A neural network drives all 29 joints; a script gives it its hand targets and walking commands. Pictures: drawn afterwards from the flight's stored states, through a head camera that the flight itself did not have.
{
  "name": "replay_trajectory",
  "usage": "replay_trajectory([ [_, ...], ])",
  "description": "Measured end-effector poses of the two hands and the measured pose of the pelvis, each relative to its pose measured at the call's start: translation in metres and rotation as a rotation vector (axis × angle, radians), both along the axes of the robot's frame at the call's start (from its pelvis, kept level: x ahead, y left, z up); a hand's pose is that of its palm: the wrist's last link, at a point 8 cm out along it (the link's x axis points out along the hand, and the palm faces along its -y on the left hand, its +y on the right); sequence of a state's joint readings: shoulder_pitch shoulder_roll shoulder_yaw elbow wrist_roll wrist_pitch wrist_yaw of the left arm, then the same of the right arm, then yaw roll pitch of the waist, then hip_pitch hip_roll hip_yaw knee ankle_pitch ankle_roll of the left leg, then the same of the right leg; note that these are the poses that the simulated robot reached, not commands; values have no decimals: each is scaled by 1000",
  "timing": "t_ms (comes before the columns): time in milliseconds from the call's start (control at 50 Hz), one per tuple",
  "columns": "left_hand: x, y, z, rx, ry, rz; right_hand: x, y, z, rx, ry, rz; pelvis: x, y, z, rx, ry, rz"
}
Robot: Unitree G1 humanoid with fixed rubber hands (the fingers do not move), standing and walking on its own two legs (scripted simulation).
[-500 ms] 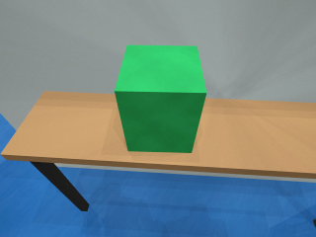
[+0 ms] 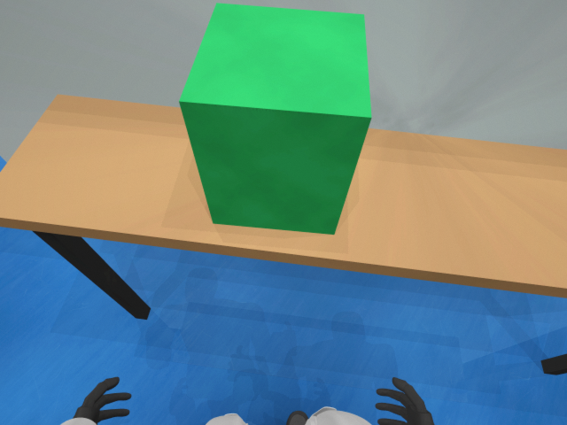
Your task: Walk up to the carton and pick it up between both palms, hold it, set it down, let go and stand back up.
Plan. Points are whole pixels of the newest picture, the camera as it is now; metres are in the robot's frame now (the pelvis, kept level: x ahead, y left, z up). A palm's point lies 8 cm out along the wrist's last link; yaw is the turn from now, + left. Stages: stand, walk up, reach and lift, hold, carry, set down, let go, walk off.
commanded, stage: reach and lift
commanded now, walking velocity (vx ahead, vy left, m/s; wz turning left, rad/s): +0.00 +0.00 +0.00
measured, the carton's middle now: (280, 129) +0.52 +0.04 +0.09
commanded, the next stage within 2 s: none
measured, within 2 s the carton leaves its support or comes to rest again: neither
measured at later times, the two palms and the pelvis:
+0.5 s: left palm (92, 423) +0.13 +0.26 -0.04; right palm (427, 412) +0.15 -0.16 -0.04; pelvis +0.01 -0.01 +0.02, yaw +0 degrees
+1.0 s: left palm (97, 376) +0.18 +0.26 -0.01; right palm (424, 384) +0.18 -0.15 +0.00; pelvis +0.03 +0.01 +0.02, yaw -1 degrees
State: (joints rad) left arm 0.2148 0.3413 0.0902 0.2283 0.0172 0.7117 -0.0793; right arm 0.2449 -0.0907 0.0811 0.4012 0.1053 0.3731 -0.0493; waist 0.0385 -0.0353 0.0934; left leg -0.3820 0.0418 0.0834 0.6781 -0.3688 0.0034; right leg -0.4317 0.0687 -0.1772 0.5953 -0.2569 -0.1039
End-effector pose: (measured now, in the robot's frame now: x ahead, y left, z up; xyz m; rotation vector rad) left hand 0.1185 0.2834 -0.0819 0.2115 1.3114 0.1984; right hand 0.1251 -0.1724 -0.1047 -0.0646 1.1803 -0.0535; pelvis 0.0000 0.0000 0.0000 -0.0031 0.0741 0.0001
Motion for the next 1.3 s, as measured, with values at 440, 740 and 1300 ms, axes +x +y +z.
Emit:
replay_trajectory([
  [440,8,-27,31,-58,-261,35,23,4,56,2,-231,-62,10,-13,20,20,-39,0],
  [740,48,-30,61,-98,-477,-69,23,16,84,13,-387,-127,15,0,23,12,-80,-16],
  [1300,101,-13,94,-148,-833,-110,85,48,125,14,-700,-80,34,42,25,-18,-90,-6],
])
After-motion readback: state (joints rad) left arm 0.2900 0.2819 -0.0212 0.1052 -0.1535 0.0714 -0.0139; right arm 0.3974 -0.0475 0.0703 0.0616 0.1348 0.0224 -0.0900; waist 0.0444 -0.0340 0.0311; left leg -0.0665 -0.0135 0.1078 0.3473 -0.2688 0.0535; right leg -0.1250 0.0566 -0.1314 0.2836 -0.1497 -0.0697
